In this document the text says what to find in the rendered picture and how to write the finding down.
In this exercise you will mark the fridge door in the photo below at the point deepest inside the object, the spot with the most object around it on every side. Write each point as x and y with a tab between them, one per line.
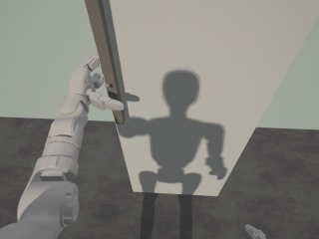
195	78

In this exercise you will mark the robot right hand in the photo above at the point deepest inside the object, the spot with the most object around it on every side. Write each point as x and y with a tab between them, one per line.
254	233

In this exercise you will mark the handle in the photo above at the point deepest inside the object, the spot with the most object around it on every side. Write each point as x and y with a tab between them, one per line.
97	17

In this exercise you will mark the left robot upper arm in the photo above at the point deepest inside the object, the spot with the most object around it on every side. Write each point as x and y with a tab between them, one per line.
46	209

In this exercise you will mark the robot left hand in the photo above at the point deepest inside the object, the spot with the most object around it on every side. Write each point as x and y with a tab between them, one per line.
83	84

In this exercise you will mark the robot left forearm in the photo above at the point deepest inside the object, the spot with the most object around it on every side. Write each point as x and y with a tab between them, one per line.
59	160

